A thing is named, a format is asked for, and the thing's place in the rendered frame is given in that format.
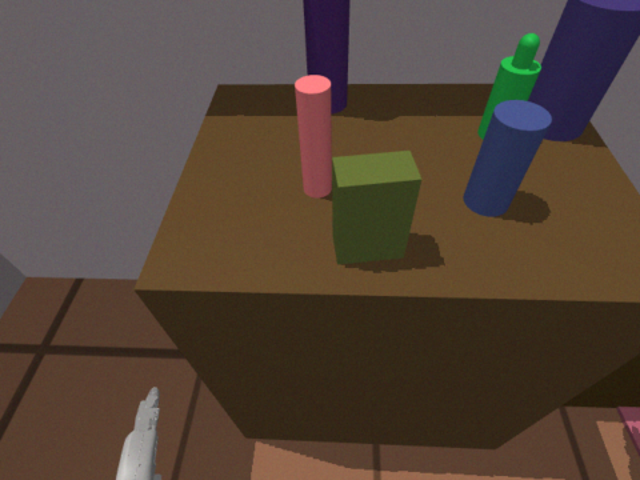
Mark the left robot hand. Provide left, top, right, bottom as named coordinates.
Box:
left=116, top=387, right=162, bottom=480

